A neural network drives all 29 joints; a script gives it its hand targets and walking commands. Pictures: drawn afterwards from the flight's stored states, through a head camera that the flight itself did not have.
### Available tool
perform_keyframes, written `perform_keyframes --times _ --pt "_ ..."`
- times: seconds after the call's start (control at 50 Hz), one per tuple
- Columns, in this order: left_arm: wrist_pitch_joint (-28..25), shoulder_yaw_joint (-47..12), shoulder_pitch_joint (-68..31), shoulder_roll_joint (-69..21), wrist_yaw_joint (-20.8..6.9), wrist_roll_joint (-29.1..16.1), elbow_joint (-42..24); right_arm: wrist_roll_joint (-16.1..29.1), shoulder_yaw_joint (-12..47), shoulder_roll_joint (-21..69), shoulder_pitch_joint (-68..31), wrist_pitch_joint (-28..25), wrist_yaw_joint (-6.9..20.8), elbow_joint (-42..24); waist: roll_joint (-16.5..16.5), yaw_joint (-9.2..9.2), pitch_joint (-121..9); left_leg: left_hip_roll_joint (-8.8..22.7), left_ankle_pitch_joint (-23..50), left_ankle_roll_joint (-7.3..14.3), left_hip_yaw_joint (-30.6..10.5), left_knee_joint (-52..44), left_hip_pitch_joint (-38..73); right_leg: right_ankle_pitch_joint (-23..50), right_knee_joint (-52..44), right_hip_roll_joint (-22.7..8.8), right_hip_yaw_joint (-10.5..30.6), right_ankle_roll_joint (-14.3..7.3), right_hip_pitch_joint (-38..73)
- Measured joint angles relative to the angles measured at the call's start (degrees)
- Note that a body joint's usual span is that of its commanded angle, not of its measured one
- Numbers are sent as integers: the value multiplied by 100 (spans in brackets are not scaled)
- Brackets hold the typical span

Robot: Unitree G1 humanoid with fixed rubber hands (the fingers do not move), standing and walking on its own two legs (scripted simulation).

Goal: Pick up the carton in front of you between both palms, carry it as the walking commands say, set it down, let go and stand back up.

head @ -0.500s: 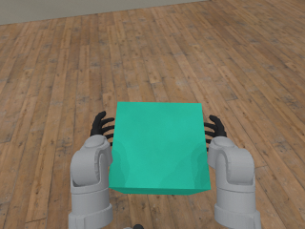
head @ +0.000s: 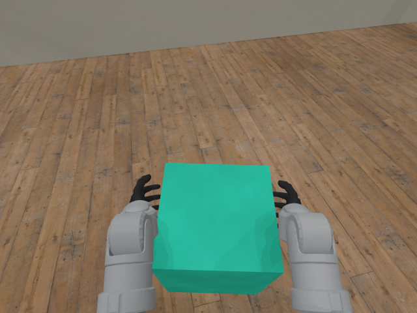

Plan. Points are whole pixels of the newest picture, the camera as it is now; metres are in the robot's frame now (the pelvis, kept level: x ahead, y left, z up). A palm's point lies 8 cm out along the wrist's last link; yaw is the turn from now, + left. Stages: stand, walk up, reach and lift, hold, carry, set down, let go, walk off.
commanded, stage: carry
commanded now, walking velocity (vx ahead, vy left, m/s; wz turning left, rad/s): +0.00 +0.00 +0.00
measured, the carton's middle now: (214, 233) +0.31 +0.00 -0.03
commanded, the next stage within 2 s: hold in 1.50 s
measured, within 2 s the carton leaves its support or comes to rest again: neither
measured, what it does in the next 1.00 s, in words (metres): shifts its weight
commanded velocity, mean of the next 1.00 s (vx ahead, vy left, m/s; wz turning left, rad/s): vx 0.00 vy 0.00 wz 0.00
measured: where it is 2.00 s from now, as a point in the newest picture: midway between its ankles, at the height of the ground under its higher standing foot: outside the picture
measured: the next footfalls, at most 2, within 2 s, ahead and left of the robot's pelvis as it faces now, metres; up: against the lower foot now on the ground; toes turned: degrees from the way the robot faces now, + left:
none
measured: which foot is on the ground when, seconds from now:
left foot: down 0.00-1.00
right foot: down 0.00-1.00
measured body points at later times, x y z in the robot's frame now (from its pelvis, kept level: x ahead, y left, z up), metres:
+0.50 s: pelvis -0.03 -0.01 +0.00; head -0.05 +0.00 +0.45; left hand +0.28 +0.15 +0.03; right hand +0.27 -0.15 +0.02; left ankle +0.01 +0.10 -0.73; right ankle -0.10 -0.11 -0.73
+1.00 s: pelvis -0.06 -0.01 +0.00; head -0.09 -0.01 +0.45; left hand +0.25 +0.14 +0.04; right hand +0.23 -0.16 +0.03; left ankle +0.01 +0.11 -0.73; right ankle -0.10 -0.11 -0.73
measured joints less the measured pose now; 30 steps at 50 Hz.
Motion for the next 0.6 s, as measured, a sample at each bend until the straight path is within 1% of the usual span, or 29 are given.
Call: perform_keyframes --times 0.12,0.22,0.26,0.3,0.34,0.38,0.42,0.5,0.56,0.6 --pt "-501 -62 178 54 -61 31 353 15 76 -36 136 -466 -23 360 -9 -29 68 48 -183 -52 -39 71 33 -164 47 24 -78 -65 38" --pt "-968 -112 324 90 -129 107 532 -59 156 -56 229 -960 43 621 -34 -21 156 80 -248 -62 -49 173 -27 -273 124 26 -123 -127 -6" --pt "-1155 -118 396 108 -218 149 616 -104 176 -69 285 -1168 103 744 -39 -9 175 90 -239 -63 -50 190 -31 -271 153 27 -134 -132 -15" --pt "-1348 -89 482 128 -429 221 687 -176 155 -85 358 -1385 262 845 -44 8 178 97 -222 -61 -49 196 -29 -261 169 28 -140 -136 -17" --pt "-1544 -48 588 150 -641 293 727 -276 92 -101 443 -1599 579 906 -46 21 170 103 -201 -58 -46 192 -23 -245 175 30 -143 -140 -17" --pt "-1742 2 665 165 -783 354 795 -358 40 -110 506 -1802 851 977 -45 30 162 109 -172 -54 -44 177 -11 -221 171 34 -145 -143 -11" --pt "-1942 73 665 164 -890 417 959 -447 -22 -111 513 -2004 1017 1124 -41 44 153 113 -132 -48 -42 149 6 -187 156 39 -148 -145 0" --pt "-2295 246 521 136 -995 528 1395 -594 -207 -91 403 -2369 1152 1519 -28 65 132 113 -16 -33 -35 47 42 -93 104 46 -151 -153 9" --pt "-2461 348 400 110 -999 567 1592 -643 -313 -72 308 -2544 1157 1690 -17 63 124 113 82 -23 -30 -37 45 -18 68 53 -151 -162 -13" --pt "-2499 370 356 99 -982 561 1603 -639 -337 -66 278 -2588 1140 1690 -12 54 118 114 144 -17 -28 -86 32 27 54 57 -151 -169 -42"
